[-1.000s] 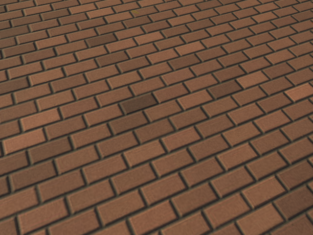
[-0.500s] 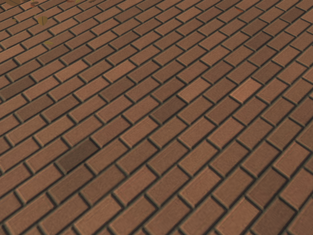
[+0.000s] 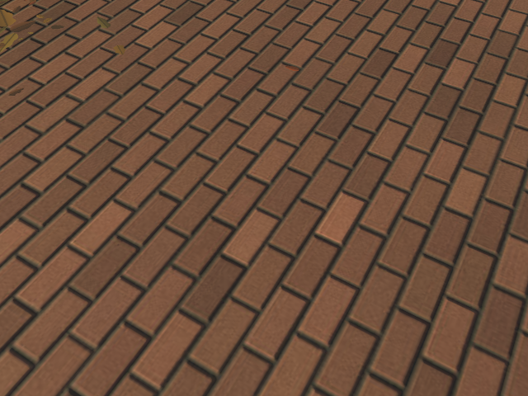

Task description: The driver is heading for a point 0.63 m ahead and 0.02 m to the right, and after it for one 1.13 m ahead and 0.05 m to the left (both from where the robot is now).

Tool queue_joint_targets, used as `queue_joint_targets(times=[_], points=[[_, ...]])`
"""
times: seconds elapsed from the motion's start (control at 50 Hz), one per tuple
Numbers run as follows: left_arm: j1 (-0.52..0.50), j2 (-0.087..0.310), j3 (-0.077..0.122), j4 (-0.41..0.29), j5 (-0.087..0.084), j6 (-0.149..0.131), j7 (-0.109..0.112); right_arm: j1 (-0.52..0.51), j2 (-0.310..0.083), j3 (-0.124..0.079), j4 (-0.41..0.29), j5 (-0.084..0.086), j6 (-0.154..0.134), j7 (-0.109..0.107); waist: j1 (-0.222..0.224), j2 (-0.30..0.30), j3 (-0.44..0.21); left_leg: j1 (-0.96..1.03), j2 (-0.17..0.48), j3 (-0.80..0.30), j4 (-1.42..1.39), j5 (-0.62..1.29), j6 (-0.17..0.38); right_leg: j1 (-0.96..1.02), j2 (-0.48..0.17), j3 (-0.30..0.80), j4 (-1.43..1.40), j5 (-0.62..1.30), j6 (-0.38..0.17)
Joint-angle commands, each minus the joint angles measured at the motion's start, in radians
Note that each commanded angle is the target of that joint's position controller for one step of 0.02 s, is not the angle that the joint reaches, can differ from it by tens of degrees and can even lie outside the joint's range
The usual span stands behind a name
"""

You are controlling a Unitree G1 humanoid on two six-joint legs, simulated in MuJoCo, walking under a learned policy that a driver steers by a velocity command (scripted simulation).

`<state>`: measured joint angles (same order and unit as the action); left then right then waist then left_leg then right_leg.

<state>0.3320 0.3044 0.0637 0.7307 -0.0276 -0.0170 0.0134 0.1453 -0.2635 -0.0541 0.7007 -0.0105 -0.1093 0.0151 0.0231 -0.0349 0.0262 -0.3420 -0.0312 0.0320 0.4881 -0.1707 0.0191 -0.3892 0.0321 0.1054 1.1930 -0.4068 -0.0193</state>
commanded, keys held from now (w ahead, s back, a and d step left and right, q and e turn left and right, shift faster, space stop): w+e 0.40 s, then w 0.06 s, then w+q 0.32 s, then q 0.22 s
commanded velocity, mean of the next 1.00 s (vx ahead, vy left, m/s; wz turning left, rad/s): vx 0.46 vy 0.00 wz -0.17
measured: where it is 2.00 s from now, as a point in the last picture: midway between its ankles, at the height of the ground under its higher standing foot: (345, 329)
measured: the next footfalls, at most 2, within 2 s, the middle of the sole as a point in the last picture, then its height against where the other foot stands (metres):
right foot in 0.40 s outside the picture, level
left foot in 0.92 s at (302, 312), level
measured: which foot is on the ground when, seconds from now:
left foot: down 0.00-0.38, up 0.40-0.90, down 0.92-1.00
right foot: up 0.00-0.38, down 0.40-0.94, up 0.96-1.00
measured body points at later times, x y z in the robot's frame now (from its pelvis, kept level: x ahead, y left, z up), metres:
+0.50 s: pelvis +0.26 -0.08 -0.01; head +0.29 -0.11 +0.44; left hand +0.50 +0.13 -0.09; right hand +0.26 -0.38 -0.13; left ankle +0.17 +0.10 -0.64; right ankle +0.30 -0.17 -0.73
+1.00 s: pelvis +0.54 -0.12 -0.02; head +0.59 -0.13 +0.43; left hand +0.66 +0.16 -0.13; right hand +0.69 -0.40 -0.11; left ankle +0.66 -0.06 -0.73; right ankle +0.35 -0.21 -0.64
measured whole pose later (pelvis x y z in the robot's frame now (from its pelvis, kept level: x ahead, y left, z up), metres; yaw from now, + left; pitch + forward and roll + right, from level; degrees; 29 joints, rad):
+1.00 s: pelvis +0.54 -0.12 -0.02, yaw -6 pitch +3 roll +0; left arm 0.26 0.30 0.04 0.76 0.01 -0.05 0.01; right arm 0.11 -0.30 -0.05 0.66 -0.01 -0.07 0.05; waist 0.02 0.02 0.07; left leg -0.52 -0.06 0.02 0.58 -0.11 0.08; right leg -0.28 0.04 0.01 1.17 -0.55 0.03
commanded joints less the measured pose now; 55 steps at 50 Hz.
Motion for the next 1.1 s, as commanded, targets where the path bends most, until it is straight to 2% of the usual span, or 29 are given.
queue_joint_targets(times=[0.02,0.06,0.12,0.22,0.3,0.34,0.36,0.38,0.4,0.42,0.44,0.46,0.48,0.5,0.52,0.56,0.62,0.72,0.8,0.86,0.9,0.92,0.94,0.96,0.98,1.0,1.02,1.06,1.1], points=[[-0.046,0.098,0.033,-0.106,-0.003,-0.010,-0.008,0.066,-0.097,-0.028,-0.023,-0.004,-0.005,-0.008,-0.045,0.148,-0.026,0.256,0.282,-0.301,-0.274,-0.002,0.146,-0.280,-0.126,0.025,0.007,0.087,0.012],[-0.061,0.060,0.024,-0.119,-0.003,0.001,-0.012,0.070,-0.111,-0.034,-0.005,0.007,-0.012,-0.008,-0.039,0.144,-0.010,0.228,0.285,-0.224,-0.312,0.060,0.165,-0.290,-0.141,0.003,-0.048,0.100,0.019],[-0.117,0.044,0.016,-0.144,0.006,0.003,-0.017,0.080,-0.152,-0.049,0.019,0.007,-0.012,-0.010,-0.045,0.113,-0.001,0.253,0.303,-0.137,-0.341,0.156,0.185,-0.336,-0.155,-0.004,-0.167,0.198,0.035],[-0.251,0.024,0.003,-0.171,0.005,-0.014,-0.047,0.101,-0.187,-0.055,0.049,0.014,0.006,-0.017,-0.092,0.092,0.027,0.286,0.271,0.040,-0.339,0.232,0.142,-0.273,-0.133,-0.080,-0.435,0.420,0.018],[-0.328,0.039,0.008,-0.212,0.003,-0.013,-0.068,0.143,-0.225,-0.067,0.076,0.035,0.027,-0.018,-0.098,0.097,0.052,0.385,0.309,0.096,-0.293,0.334,0.115,-0.250,-0.107,-0.130,-0.544,0.348,-0.026],[-0.285,0.073,0.026,-0.215,0.010,-0.006,-0.070,0.136,-0.256,-0.076,0.076,0.046,0.039,-0.023,-0.052,0.126,0.006,0.424,0.312,0.135,-0.166,0.652,0.095,-0.146,-0.049,-0.182,-0.563,0.243,-0.068],[-0.197,0.105,0.045,-0.197,0.011,-0.001,-0.067,0.130,-0.268,-0.080,0.074,0.052,0.047,-0.025,0.005,0.131,-0.048,0.416,0.300,0.159,-0.027,0.793,0.082,-0.023,-0.007,-0.208,-0.581,0.215,-0.096],[-0.028,0.155,0.076,-0.150,0.007,0.005,-0.057,0.121,-0.251,-0.072,0.069,0.054,0.052,-0.029,0.097,0.107,-0.133,0.324,0.266,0.190,0.184,0.796,0.051,0.219,0.036,-0.214,-0.639,0.274,-0.135],[0.131,0.236,0.107,-0.113,0.000,0.016,-0.036,0.146,-0.191,-0.047,0.051,0.020,0.048,-0.031,0.149,-0.022,-0.223,0.059,0.220,0.191,0.504,0.406,0.005,0.529,-0.091,0.006,-0.650,0.278,-0.197],[0.070,0.332,0.106,-0.135,-0.004,-0.001,-0.035,0.238,-0.061,0.000,-0.010,-0.011,0.021,-0.015,0.009,-0.255,-0.340,-0.353,0.019,0.055,0.825,-0.438,-0.043,0.798,-0.340,0.603,-0.775,0.056,-0.392],[0.094,0.220,0.077,-0.151,0.002,-0.017,-0.041,0.124,-0.163,-0.018,-0.004,0.030,-0.009,-0.003,0.102,-0.112,-0.387,-0.448,0.044,-0.118,0.900,-0.407,-0.028,0.792,-0.369,0.689,-0.898,-0.048,-0.377],[0.060,0.172,0.059,-0.131,0.010,-0.032,-0.044,0.054,-0.197,-0.026,-0.023,0.061,-0.023,0.002,0.098,-0.077,-0.233,-0.500,0.086,-0.102,0.865,-0.303,-0.007,0.674,-0.344,0.535,-0.911,0.039,-0.328],[-0.005,0.142,0.048,-0.130,0.011,-0.038,-0.044,0.053,-0.181,-0.020,-0.013,0.050,-0.026,-0.004,0.051,-0.001,-0.159,-0.452,0.136,-0.095,0.786,-0.218,-0.002,0.530,-0.309,0.406,-0.905,0.155,-0.290],[-0.071,0.105,0.035,-0.135,0.017,-0.041,-0.041,0.060,-0.179,-0.023,0.004,0.028,-0.021,-0.009,0.015,0.006,-0.108,-0.387,0.170,-0.091,0.713,-0.165,-0.011,0.406,-0.274,0.301,-0.914,0.286,-0.265],[-0.103,0.084,0.024,-0.140,0.032,-0.046,-0.038,0.092,-0.179,-0.025,0.017,0.026,-0.008,-0.006,-0.017,-0.023,-0.096,-0.315,0.192,-0.098,0.688,-0.127,-0.015,0.324,-0.253,0.239,-0.938,0.369,-0.255],[-0.110,0.088,0.023,-0.120,0.034,-0.061,-0.035,0.132,-0.150,-0.021,0.041,0.026,0.019,-0.003,-0.038,-0.023,-0.087,-0.263,0.196,-0.084,0.650,-0.086,-0.035,0.248,-0.241,0.154,-0.984,0.473,-0.258],[-0.081,0.109,0.027,-0.077,0.039,-0.079,-0.027,0.074,-0.121,-0.013,0.028,0.024,0.041,-0.008,-0.025,-0.002,-0.024,-0.331,0.195,-0.091,0.536,0.052,-0.060,0.226,-0.227,0.036,-1.035,0.535,-0.240],[-0.057,0.117,0.023,-0.035,0.041,-0.084,-0.015,-0.047,-0.086,-0.001,0.000,0.034,0.029,0.011,0.032,-0.006,0.029,-0.302,0.134,-0.070,0.232,0.336,-0.043,0.255,-0.195,-0.121,-1.076,0.479,-0.165],[-0.011,0.124,0.027,0.014,0.033,-0.067,-0.010,-0.130,-0.070,0.008,-0.046,0.030,0.023,0.039,0.065,0.014,0.073,-0.360,0.106,-0.049,0.100,0.312,-0.007,0.408,-0.242,-0.165,-1.026,0.598,-0.149],[-0.032,0.152,0.033,0.013,0.027,-0.034,0.013,-0.099,-0.094,-0.005,-0.071,0.012,0.017,0.064,0.029,-0.031,0.011,-0.295,0.036,0.031,0.074,0.172,0.027,0.495,-0.252,-0.194,-0.846,1.021,-0.112],[-0.059,0.167,0.036,-0.002,0.026,-0.015,0.032,0.087,-0.159,-0.038,-0.038,0.011,0.020,0.061,-0.066,-0.061,-0.107,-0.073,-0.037,0.061,0.057,0.130,0.065,0.474,-0.224,-0.213,-0.588,1.208,-0.069],[-0.072,0.157,0.030,-0.013,0.025,-0.016,0.037,0.201,-0.208,-0.059,-0.021,0.010,0.021,0.046,-0.138,-0.016,-0.168,0.135,-0.016,0.003,-0.027,0.314,0.105,0.351,-0.176,-0.239,-0.358,1.064,-0.021],[0.048,0.056,0.000,-0.044,0.068,-0.033,0.027,0.236,-0.315,-0.078,-0.033,0.000,0.028,0.028,-0.067,0.241,-0.312,0.527,0.253,-0.336,0.100,0.794,0.254,-0.005,-0.042,-0.236,0.027,0.246,0.052],[0.101,0.053,-0.020,-0.047,0.065,-0.055,0.004,0.234,-0.295,-0.066,-0.066,-0.007,0.029,0.025,-0.065,0.269,-0.529,0.767,0.435,-0.750,0.024,0.858,0.441,-0.243,0.096,-0.041,0.292,-0.296,0.086],[0.011,0.151,0.003,-0.042,0.026,-0.061,-0.011,0.203,-0.241,-0.059,-0.088,-0.002,0.045,0.021,-0.124,0.111,-0.521,0.701,0.377,-0.617,-0.007,0.737,0.387,-0.264,0.013,0.055,0.317,-0.218,0.067],[-0.074,0.146,0.002,-0.077,0.011,-0.059,-0.011,0.136,-0.203,-0.048,-0.096,0.014,0.054,0.016,-0.104,0.068,-0.369,0.556,0.325,-0.502,-0.032,0.627,0.337,-0.308,-0.027,0.029,0.242,-0.152,0.054],[-0.104,0.130,0.000,-0.078,0.022,-0.049,0.000,0.087,-0.178,-0.041,-0.101,0.026,0.065,0.009,-0.070,-0.002,-0.227,0.376,0.283,-0.428,-0.076,0.562,0.302,-0.316,-0.058,0.001,0.162,-0.111,0.062],[-0.084,0.126,0.006,-0.081,0.031,-0.016,0.013,0.034,-0.175,-0.039,-0.116,0.012,0.080,0.001,-0.006,0.053,-0.131,0.114,0.222,-0.374,-0.151,0.460,0.280,-0.188,-0.079,-0.010,0.035,-0.057,0.076],[-0.036,0.087,-0.004,-0.063,0.038,-0.005,0.023,0.002,-0.190,-0.048,-0.121,0.003,0.085,-0.004,0.021,0.098,-0.127,0.012,0.185,-0.318,-0.159,0.528,0.273,-0.121,-0.063,-0.039,-0.094,-0.031,0.102]])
